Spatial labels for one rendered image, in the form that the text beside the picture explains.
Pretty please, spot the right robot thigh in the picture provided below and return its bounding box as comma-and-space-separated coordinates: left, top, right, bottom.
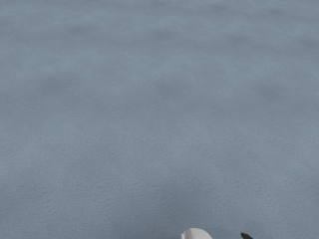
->
180, 228, 212, 239

